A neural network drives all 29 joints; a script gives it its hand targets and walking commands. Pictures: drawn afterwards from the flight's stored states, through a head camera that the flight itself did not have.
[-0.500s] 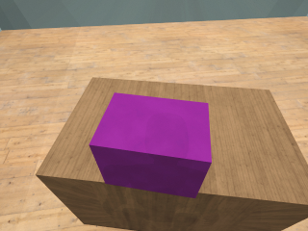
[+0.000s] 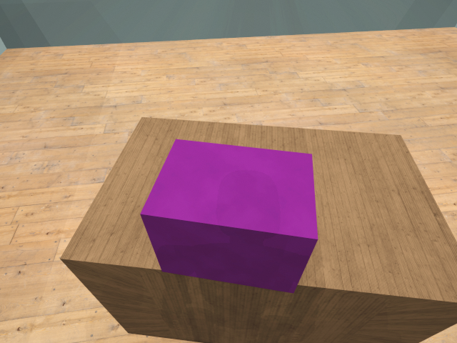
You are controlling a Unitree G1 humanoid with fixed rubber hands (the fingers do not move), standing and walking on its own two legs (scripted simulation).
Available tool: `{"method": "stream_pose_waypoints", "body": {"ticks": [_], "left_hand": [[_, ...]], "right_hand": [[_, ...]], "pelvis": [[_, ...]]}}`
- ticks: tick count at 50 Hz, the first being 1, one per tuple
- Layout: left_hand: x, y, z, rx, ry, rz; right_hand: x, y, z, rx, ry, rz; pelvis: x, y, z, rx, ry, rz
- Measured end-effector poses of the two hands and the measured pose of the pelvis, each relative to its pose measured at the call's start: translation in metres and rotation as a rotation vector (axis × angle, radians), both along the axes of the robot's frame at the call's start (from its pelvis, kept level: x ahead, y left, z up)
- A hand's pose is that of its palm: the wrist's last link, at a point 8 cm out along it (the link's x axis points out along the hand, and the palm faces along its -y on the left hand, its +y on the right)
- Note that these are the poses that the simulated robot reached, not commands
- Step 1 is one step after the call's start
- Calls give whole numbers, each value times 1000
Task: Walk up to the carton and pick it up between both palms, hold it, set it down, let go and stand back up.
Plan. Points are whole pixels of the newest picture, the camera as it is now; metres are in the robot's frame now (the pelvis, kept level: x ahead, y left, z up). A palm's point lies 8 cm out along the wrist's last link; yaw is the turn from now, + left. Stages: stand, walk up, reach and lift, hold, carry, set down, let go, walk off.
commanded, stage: stand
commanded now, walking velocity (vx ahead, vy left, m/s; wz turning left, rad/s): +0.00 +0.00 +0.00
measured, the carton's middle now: (233, 215) +0.41 +0.02 -0.03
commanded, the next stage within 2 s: walk up in 0.74 s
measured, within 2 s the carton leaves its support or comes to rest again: neither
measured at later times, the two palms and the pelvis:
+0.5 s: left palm out of the picture -0.02 +0.20 -0.15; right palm out of the picture -0.03 -0.21 -0.15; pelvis +0.00 -0.01 +0.00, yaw +0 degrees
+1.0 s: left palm out of the picture -0.01 +0.21 -0.14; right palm out of the picture -0.03 -0.20 -0.15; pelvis +0.00 +0.00 +0.00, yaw -1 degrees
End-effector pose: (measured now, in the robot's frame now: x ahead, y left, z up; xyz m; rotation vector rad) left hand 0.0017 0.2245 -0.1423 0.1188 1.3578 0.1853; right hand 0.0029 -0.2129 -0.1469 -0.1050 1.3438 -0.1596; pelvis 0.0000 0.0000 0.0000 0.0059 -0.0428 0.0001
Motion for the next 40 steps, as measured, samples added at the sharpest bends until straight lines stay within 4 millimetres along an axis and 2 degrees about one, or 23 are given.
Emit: {"method": "stream_pose_waypoints", "body": {"ticks": [4,9,18,21,27,34,40], "left_hand": [[-9,0,1,13,33,-2],[-9,-9,0,1,35,-7],[-11,-18,-2,-7,38,-6],[-14,-20,-2,-11,49,4],[-24,-27,-4,-23,81,4],[-28,-28,-5,-31,89,5],[-23,-27,-7,-40,84,-1]], "right_hand": [[2,1,-2,9,-4,-4],[3,0,-3,12,-9,-8],[-19,-1,-5,18,55,-17],[-28,-4,-5,11,81,-19],[-39,2,-5,30,118,-16],[-37,8,-4,37,112,-28],[-37,17,-4,42,121,-23]], "pelvis": [[-2,1,0,1,3,5],[-4,-1,1,3,9,4],[-4,-5,0,5,8,7],[-3,-6,0,2,7,6],[-4,-9,0,1,7,4],[-1,-8,1,-4,5,5],[-1,-5,1,-2,9,-4]]}}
